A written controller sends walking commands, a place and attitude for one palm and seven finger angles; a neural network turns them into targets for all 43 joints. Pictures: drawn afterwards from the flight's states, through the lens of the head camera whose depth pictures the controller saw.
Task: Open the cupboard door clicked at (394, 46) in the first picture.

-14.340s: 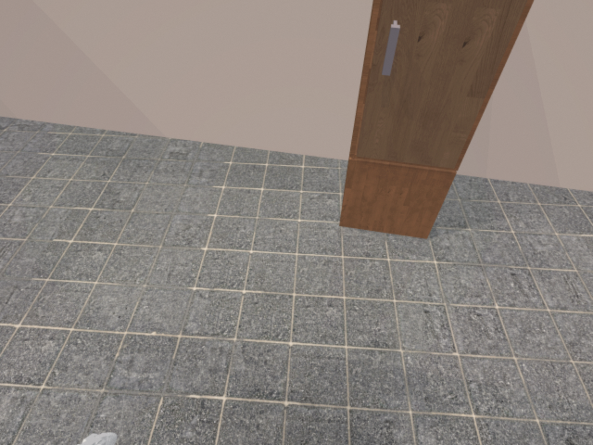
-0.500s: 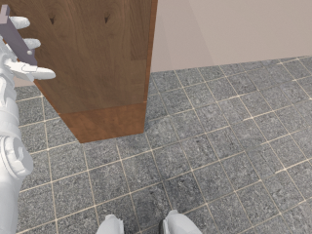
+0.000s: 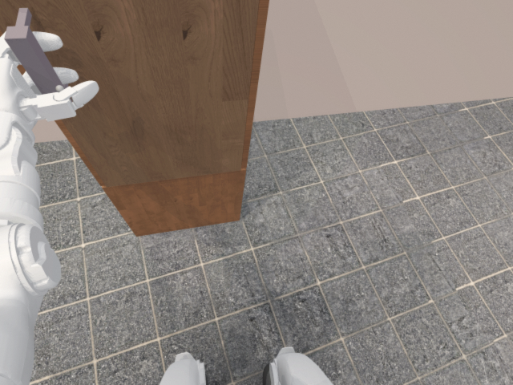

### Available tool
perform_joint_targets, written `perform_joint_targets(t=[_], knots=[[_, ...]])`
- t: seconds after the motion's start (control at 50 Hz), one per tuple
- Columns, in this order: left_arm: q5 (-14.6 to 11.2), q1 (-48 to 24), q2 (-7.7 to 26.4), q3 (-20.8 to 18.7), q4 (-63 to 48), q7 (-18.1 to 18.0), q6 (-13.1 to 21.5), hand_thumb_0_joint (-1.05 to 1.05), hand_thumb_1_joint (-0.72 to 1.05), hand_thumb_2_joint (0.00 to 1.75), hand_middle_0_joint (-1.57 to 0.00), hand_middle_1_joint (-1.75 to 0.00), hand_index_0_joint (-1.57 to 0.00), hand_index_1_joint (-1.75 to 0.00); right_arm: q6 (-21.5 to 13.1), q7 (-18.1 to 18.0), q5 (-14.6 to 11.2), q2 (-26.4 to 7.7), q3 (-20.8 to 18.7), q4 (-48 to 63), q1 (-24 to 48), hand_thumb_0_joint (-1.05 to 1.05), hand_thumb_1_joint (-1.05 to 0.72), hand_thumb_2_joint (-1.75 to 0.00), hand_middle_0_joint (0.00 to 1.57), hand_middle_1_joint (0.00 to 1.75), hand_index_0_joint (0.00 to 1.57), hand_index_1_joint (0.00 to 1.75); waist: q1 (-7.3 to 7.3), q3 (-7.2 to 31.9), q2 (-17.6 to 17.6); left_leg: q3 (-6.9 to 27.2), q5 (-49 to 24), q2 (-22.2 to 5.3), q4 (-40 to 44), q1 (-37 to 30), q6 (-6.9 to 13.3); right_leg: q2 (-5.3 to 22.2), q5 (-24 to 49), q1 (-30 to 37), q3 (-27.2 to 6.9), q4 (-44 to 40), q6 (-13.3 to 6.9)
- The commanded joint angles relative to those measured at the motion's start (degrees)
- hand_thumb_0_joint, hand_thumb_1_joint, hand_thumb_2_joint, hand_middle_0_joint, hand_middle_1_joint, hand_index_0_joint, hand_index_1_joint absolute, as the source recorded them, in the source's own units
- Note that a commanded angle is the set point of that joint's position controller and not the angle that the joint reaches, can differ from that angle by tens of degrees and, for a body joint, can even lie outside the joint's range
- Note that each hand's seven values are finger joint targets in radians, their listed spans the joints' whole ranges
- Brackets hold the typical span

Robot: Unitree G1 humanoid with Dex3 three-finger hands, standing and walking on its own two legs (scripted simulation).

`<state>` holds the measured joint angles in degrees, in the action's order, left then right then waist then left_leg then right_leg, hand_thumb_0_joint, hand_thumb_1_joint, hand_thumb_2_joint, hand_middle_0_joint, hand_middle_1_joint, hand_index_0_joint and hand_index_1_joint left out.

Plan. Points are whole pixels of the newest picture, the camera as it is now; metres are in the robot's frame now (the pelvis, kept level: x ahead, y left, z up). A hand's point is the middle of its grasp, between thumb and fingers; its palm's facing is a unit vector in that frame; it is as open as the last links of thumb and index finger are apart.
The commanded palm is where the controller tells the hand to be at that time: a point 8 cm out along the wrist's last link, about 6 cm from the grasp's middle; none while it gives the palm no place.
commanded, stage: close the thumb around the handle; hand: left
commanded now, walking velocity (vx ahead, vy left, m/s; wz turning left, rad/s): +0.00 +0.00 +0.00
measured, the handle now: (44, 63) +0.57 +0.26 +0.11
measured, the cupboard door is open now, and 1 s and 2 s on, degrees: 0 20 49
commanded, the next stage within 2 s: pull the door open along its arc in 0.30 s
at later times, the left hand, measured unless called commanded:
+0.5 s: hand (61, 86) +0.53 +0.23 +0.11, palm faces +0.10 -1.00 -0.01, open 5.6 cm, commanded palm +0.50 +0.27 +0.11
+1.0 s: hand (87, 147) +0.42 +0.18 +0.11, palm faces +0.25 -0.96 +0.10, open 6.1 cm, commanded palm +0.36 +0.22 +0.11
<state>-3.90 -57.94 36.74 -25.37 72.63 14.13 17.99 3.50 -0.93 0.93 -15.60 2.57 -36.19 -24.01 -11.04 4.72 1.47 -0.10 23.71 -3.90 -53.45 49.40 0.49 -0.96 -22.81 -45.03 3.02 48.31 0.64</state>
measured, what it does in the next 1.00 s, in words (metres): stands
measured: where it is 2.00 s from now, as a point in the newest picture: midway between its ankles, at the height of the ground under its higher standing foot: outside the picture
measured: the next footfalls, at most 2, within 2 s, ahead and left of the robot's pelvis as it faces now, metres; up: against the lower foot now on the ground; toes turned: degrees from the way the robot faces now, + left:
none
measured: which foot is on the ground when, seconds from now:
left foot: down 0.00-1.00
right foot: down 0.00-1.00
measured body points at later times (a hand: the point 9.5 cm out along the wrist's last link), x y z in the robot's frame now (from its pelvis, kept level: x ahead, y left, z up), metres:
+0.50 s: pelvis +0.00 +0.00 +0.00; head +0.13 +0.02 +0.43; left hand +0.52 +0.28 +0.11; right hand -0.03 -0.27 -0.10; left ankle +0.01 +0.11 -0.69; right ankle +0.00 -0.13 -0.69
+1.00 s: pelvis +0.03 +0.00 +0.02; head +0.08 +0.00 +0.47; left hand +0.40 +0.23 +0.11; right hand +0.12 -0.25 -0.09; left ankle +0.01 +0.11 -0.69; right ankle +0.00 -0.13 -0.69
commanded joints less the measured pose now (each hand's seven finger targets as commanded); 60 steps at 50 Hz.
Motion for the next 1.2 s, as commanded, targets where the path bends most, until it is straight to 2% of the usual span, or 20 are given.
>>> perform_joint_targets(t=[0.0,0.04,0.08,0.18,0.2,0.3,0.36,0.4,0.58,0.66,0.84,0.86,0.88,0.9,0.94,1.02,1.04,1.06,1.14,1.18], knots=[[-0.61,-27.06,16.87,-2.11,-12.53,0.12,4.26,0.0,0.68,0.8,-0.38,-1.33,-0.38,-1.33,-0.64,-1.03,-0.09,-11.28,-3.99,1.86,-11.49,0.0,-0.9,-0.9,0.2,0.3,0.2,0.3,-1.04,26.52,8.9,3.32,-22.75,1.67,4.23,-23.76,1.14,-2.67,18.18,5.26,-0.62,-4.59,-0.95],[-0.73,-27.19,16.12,-1.62,-12.7,0.41,4.28,0.0,0.79,0.85,-0.39,-1.34,-0.39,-1.34,-0.7,-1.03,0.0,-11.18,-3.91,1.9,-11.6,0.0,-0.9,-0.9,0.2,0.3,0.2,0.3,-1.38,26.47,9.01,3.21,-23.32,1.7,3.96,-23.94,1.3,-2.76,18.97,5.44,-0.66,-4.57,-0.98],[-0.66,-25.92,18.41,-3.19,-11.65,0.66,3.86,0.0,0.9,0.9,-0.4,-1.35,-0.4,-1.35,-0.54,-1.1,-0.16,-11.4,-3.87,2.01,-11.8,0.0,-0.9,-0.9,0.2,0.3,0.2,0.3,-0.96,26.81,8.19,3.05,-23.52,1.64,3.87,-22.98,1.3,-2.8,19.49,6.03,-0.74,-4.52,-0.83],[-0.79,-24.94,18.76,-3.71,-14.51,1.05,4.41,0.0,0.9,0.9,-0.4,-1.35,-0.4,-1.35,-0.2,-1.0,-0.08,-11.21,-4.11,2.38,-12.17,0.0,-0.9,-0.9,0.2,0.3,0.2,0.3,0.01,29.07,10.17,3.07,-26.41,1.61,3.94,-24.94,1.02,-2.93,21.31,7.07,-0.55,-4.22,-0.96],[-1.06,-24.88,16.93,-2.53,-15.03,1.26,4.4,0.0,0.9,0.9,-0.4,-1.35,-0.4,-1.35,-0.19,-0.9,-0.1,-10.97,-4.15,2.36,-11.98,0.0,-0.9,-0.9,0.2,0.3,0.2,0.3,-0.26,28.93,10.65,2.87,-26.69,1.55,3.88,-25.67,1.04,-3.0,21.55,6.66,-0.53,-4.37,-0.91],[-1.32,-25.06,17.12,-2.41,-11.83,0.97,3.15,0.0,0.9,0.9,-0.4,-1.35,-0.4,-1.35,-0.04,-1.07,-0.38,-11.32,-3.99,2.21,-11.82,0.0,-0.9,-0.9,0.2,0.3,0.2,0.3,-1.36,23.92,7.19,2.46,-21.32,1.73,4.6,-21.1,1.53,-2.98,18.82,6.54,-0.82,-5.45,-0.62],[-0.68,-25.45,20.01,-4.15,-11.97,0.92,3.29,0.0,0.9,0.9,-0.4,-1.35,-0.4,-1.35,-0.08,-1.39,-0.31,-11.48,-4.0,2.32,-12.24,0.0,-0.9,-0.9,0.2,0.3,0.2,0.3,-0.74,25.65,8.51,2.67,-21.98,1.75,4.51,-21.48,1.44,-2.75,19.11,6.9,-0.94,-4.96,-0.75],[-0.9,-25.44,16.19,-1.64,-12.54,1.04,3.38,0.0,0.9,0.9,-0.4,-1.35,-0.4,-1.35,-0.22,-1.17,-0.21,-11.0,-4.04,2.28,-12.34,0.0,-0.9,-0.9,0.2,0.3,0.2,0.3,-1.1,25.63,8.91,2.99,-23.2,1.65,4.59,-23.28,1.25,-2.89,19.01,5.75,-0.48,-4.89,-0.81],[-3.38,-10.72,13.27,-3.01,-19.43,1.62,3.47,0.0,0.9,0.9,-0.4,-1.35,-0.4,-1.35,0.41,-0.22,-0.64,-10.65,-4.78,4.89,-10.33,0.0,-0.9,-0.9,0.2,0.3,0.2,0.3,3.55,28.99,7.48,1.51,-28.25,1.83,5.36,-24.79,1.06,-3.03,24.85,11.96,-0.23,-4.27,-1.13],[-5.81,-1.68,9.78,-2.82,-27.18,1.71,2.76,0.0,0.9,0.9,-0.4,-1.35,-0.4,-1.35,0.54,0.13,-1.41,-10.07,-5.38,6.94,-7.88,0.0,-0.9,-0.9,0.2,0.3,0.2,0.3,5.51,29.18,6.45,0.45,-31.49,1.95,6.36,-25.72,1.21,-3.03,29.08,15.8,-0.32,-4.68,-1.16],[-9.8,22.07,-2.39,2.19,-47.66,-1.15,-0.17,0.0,0.9,0.9,-0.4,-1.35,-0.4,-1.35,-1.31,1.07,-2.92,-8.04,-5.68,10.92,-1.1,0.0,-0.9,-0.9,0.2,0.3,0.2,0.3,8.93,23.31,3.59,-0.75,-36.17,2.25,9.34,-27.24,1.12,-2.36,33.85,21.78,0.08,-5.87,-1.2],[-12.21,21.47,-3.89,-3.41,-52.97,-7.98,-0.85,0.0,0.9,0.9,-0.4,-1.35,-0.4,-1.35,-2.2,1.29,-2.69,-6.12,-5.64,11.26,1.05,0.0,-0.9,-0.9,0.2,0.3,0.2,0.3,12.9,24.19,3.56,-0.88,-36.93,2.66,9.8,-26.29,0.51,-2.21,33.55,22.98,0.67,-6.16,-1.0],[-11.93,25.19,-9.63,-0.31,-54.81,-12.67,-2.13,0.0,0.9,0.9,-0.4,-1.35,-0.4,-1.35,-3.05,1.73,-2.49,-5.57,-5.52,11.27,2.29,0.0,-0.9,-0.9,0.2,0.3,0.2,0.3,12.19,23.0,4.28,-1.23,-36.25,2.72,10.31,-27.03,0.04,-2.19,32.7,22.78,1.07,-6.17,-0.89],[-11.05,27.43,-13.14,1.16,-56.27,-16.68,-3.04,0.0,0.9,0.9,-0.4,-1.35,-0.4,-1.35,-3.72,2.15,-2.3,-5.31,-5.56,10.85,2.77,0.0,-0.9,-0.9,0.2,0.3,0.2,0.3,11.59,20.9,1.48,-1.27,-34.95,2.7,10.6,-26.26,-0.14,-2.18,32.39,22.53,1.52,-6.48,-0.82],[-8.14,29.88,-17.14,3.87,-60.26,-23.71,-3.71,0.0,0.9,0.9,-0.4,-1.35,-0.4,-1.35,-4.51,2.66,-1.57,-5.12,-5.59,10.24,3.91,0.0,-0.9,-0.9,0.2,0.3,0.2,0.3,11.15,19.6,-1.41,-1.16,-33.53,2.71,10.86,-25.41,-0.2,-1.99,32.27,23.52,1.6,-6.44,-1.01],[-1.33,31.73,-27.11,12.17,-67.99,-36.1,-6.0,0.0,0.9,0.9,-0.4,-1.35,-0.4,-1.35,-4.19,3.47,0.18,-3.67,-5.63,10.29,7.72,0.0,-0.9,-0.9,0.2,0.3,0.2,0.3,10.96,20.34,1.41,-1.32,-32.19,2.81,11.13,-27.83,-0.6,-1.02,30.45,23.86,1.39,-6.2,-1.48],[0.89,31.54,-28.85,14.31,-67.78,-39.07,-6.97,0.0,0.9,0.9,-0.4,-1.35,-0.4,-1.35,-3.91,3.55,0.67,-3.76,-5.68,10.2,8.29,0.0,-0.9,-0.9,0.2,0.3,0.2,0.3,10.04,18.86,-1.71,-0.99,-29.15,2.85,11.28,-26.96,-0.44,-0.96,28.5,23.65,1.55,-6.8,-1.46],[2.9,30.78,-30.82,16.34,-67.56,-41.77,-8.01,0.0,0.9,0.9,-0.4,-1.35,-0.4,-1.35,-3.47,3.55,0.92,-3.56,-5.49,10.21,9.75,0.0,-0.9,-0.9,0.2,0.3,0.2,0.3,10.0,17.49,-1.39,-0.67,-27.02,2.88,11.94,-26.44,-0.56,-0.65,26.38,23.07,1.63,-6.94,-1.6],[7.59,29.11,-37.99,25.59,-70.35,-45.78,-9.99,0.0,0.9,0.9,-0.4,-1.35,-0.4,-1.35,-2.5,2.51,1.9,-2.87,-5.5,10.44,11.99,0.0,-0.9,-0.9,0.2,0.3,0.2,0.3,8.45,16.61,-4.12,-0.23,-21.84,2.94,12.59,-27.84,-0.28,-0.18,21.88,22.61,1.26,-8.78,-1.81],[8.28,30.04,-41.86,29.57,-72.75,-46.24,-9.97,0.0,0.9,0.9,-0.4,-1.35,-0.4,-1.35,-2.53,2.12,2.11,-2.09,-5.53,10.57,13.29,0.0,-0.9,-0.9,0.2,0.3,0.2,0.3,8.54,16.59,-2.82,-0.5,-21.8,3.08,12.47,-29.48,-0.23,0.14,22.23,22.71,1.06,-9.16,-1.92]])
